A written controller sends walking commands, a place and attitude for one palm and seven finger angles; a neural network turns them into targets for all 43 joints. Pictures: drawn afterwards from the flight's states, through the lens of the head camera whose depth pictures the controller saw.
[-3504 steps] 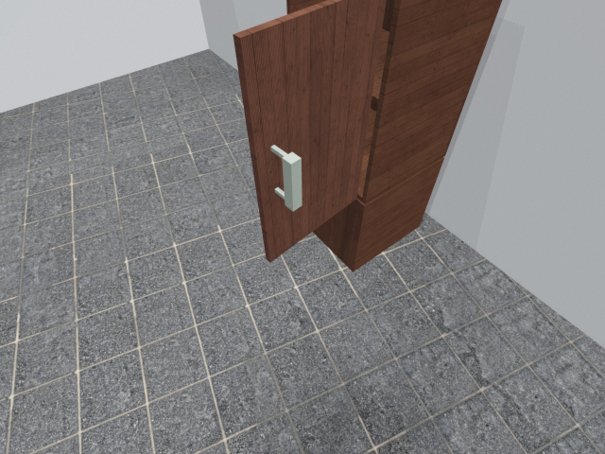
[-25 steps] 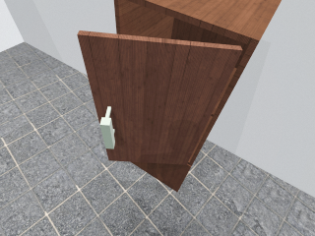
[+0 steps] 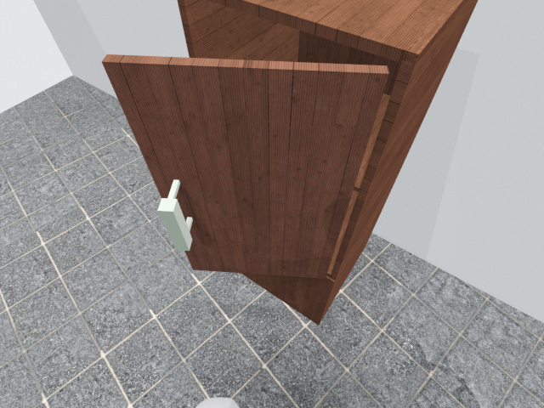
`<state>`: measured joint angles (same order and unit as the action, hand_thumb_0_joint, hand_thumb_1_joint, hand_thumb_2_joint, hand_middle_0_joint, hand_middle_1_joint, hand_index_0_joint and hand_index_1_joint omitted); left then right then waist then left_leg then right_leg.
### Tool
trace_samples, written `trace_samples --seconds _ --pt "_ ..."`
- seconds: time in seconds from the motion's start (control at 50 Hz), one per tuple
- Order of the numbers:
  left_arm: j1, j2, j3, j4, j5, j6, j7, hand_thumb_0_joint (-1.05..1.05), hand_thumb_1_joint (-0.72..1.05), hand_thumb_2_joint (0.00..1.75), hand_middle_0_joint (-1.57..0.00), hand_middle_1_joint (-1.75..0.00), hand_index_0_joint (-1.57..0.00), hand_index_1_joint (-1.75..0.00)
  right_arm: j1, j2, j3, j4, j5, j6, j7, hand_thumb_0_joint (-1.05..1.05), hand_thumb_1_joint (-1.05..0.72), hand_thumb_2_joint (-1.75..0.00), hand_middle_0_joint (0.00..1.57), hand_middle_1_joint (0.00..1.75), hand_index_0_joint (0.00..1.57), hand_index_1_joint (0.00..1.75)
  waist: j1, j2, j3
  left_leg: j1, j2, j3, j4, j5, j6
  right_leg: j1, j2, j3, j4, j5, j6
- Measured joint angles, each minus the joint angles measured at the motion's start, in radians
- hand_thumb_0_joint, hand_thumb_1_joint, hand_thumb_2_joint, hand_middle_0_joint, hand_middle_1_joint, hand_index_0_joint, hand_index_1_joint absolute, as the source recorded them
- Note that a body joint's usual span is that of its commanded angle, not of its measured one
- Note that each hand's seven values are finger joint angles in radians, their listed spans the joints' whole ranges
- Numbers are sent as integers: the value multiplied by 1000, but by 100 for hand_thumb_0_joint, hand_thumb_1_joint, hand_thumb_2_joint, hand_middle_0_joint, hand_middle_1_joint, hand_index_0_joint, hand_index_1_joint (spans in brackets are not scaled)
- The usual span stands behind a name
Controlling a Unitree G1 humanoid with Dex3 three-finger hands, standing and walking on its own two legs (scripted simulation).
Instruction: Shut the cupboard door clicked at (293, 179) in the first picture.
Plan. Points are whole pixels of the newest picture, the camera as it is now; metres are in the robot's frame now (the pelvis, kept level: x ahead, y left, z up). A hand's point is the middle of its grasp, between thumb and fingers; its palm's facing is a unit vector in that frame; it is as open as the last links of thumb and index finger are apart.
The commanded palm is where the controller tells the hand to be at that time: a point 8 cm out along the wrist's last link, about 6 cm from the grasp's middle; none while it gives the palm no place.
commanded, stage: come to a stop and stand still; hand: left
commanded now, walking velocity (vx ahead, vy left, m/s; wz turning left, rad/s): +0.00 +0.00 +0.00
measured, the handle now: (179, 215) +0.43 +0.22 -0.04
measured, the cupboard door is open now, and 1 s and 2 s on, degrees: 31 31 31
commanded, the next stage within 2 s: look again from close up in 0.86 s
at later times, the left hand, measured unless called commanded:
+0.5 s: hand out of the picture -0.02 +0.21 -0.17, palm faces +0.02 -0.98 -0.21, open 7.3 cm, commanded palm none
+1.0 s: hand out of the picture -0.07 +0.18 -0.17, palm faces +0.02 -0.99 -0.14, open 7.4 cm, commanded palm none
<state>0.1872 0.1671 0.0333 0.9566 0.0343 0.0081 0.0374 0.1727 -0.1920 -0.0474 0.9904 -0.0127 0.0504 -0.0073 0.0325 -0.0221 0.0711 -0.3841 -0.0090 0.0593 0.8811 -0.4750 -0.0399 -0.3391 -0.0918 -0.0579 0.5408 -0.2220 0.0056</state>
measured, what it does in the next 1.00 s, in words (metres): steps on the spot: left foot, then right foot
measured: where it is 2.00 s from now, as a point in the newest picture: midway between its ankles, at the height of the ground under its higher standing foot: outside the picture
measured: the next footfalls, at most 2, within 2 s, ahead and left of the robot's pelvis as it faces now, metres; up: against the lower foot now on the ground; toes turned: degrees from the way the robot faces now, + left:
left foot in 0.08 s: +0.02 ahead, +0.12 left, +0.00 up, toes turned +3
right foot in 0.40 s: -0.01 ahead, -0.08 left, +0.00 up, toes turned +0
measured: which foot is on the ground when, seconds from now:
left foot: up 0.00-0.06, down 0.08-1.00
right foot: down 0.00-0.10, up 0.12-0.38, down 0.40-1.00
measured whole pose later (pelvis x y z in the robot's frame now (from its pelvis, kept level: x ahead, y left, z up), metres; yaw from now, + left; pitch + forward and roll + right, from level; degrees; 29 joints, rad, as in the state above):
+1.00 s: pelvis -0.04 +0.03 +0.01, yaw +0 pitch +0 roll +0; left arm 0.33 0.09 -0.02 1.13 0.01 -0.01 0.05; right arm 0.30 -0.11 0.01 1.13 -0.01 0.00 -0.02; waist 0.00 0.00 0.04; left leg -0.24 -0.01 0.08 0.44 -0.20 0.04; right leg -0.16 0.00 -0.05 0.42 -0.26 -0.01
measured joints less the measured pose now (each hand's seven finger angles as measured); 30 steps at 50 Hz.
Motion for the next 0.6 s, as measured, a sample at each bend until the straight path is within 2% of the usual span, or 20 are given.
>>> trace_samples --seconds 0.08,0.12,0.16,0.24,0.28,0.34,0.4,0.46,0.6 --pt "29 21 7 8 -7 21 -1 1 91 89 -21 -30 -21 -29 2 8 7 -23 3 -25 1 1 -91 -90 19 30 20 30 2 -15 -21 117 9 12 -296 148 13 -27 5 5 51 -13 22" --pt "33 35 13 24 -13 43 0 1 91 89 -21 -30 -21 -29 10 27 10 -22 -3 -34 -4 0 -91 -90 19 30 20 30 -3 -39 -21 127 -5 21 -303 158 53 -44 2 24 117 -100 20" --pt "39 39 17 33 -14 60 1 1 91 89 -20 -30 -21 -29 28 43 21 -24 -11 -32 -7 0 -91 -90 19 30 20 30 -3 -44 -26 133 -8 24 -308 155 83 -66 22 41 213 -202 8" --pt "48 28 15 49 -13 56 -6 1 91 89 -20 -30 -20 -29 55 46 26 -6 -14 -33 -25 0 -93 -90 20 30 20 30 -4 -31 -36 155 -19 23 -382 201 101 -70 45 51 350 -194 -2" --pt "53 17 9 55 -14 49 -6 1 91 89 -20 -30 -20 -29 61 42 29 5 -15 -35 -27 0 -94 -90 20 30 20 30 -3 -23 -36 159 -26 25 -410 221 106 -35 46 41 317 -202 2" --pt "55 0 -2 66 -18 40 -6 1 91 89 -20 -30 -20 -29 66 38 30 16 -15 -41 -29 0 -94 -90 20 30 20 30 -9 -12 -31 155 -38 31 -429 239 110 46 46 28 176 -207 4" --pt "58 -8 -9 85 -19 21 2 1 92 89 -20 -30 -20 -29 70 37 32 36 -6 -46 -28 0 -94 -90 20 30 20 30 -10 -7 -28 136 -45 43 -406 235 105 137 49 32 -20 -87 0" --pt "69 -22 -25 111 -21 7 3 1 93 89 -20 -30 -20 -29 73 24 29 62 2 -41 -26 1 -94 -90 20 30 20 30 -26 32 -26 153 -26 34 -421 244 96 163 69 23 -55 -79 -8" --pt "89 -24 -39 141 -26 0 2 1 92 89 -20 -30 -20 -29 102 42 47 118 1 -44 -19 1 -93 -90 20 30 20 30 -33 22 -41 188 -19 34 -469 275 89 193 79 24 -95 -59 -14"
